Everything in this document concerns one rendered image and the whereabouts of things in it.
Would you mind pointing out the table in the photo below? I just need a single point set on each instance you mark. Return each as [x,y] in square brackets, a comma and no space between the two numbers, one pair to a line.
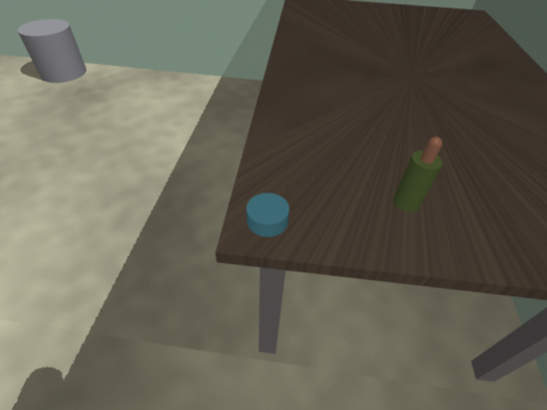
[351,90]

